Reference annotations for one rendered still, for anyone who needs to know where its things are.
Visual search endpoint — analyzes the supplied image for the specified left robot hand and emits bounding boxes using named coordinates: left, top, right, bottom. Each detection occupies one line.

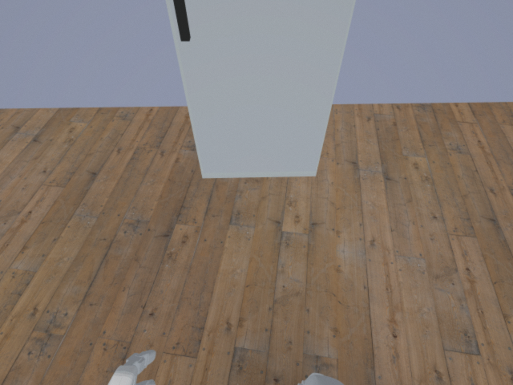
left=108, top=350, right=156, bottom=385

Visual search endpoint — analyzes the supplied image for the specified handle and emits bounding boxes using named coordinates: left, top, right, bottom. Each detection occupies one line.
left=173, top=0, right=191, bottom=42

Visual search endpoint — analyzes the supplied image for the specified fridge door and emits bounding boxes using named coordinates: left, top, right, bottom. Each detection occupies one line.
left=169, top=0, right=353, bottom=173

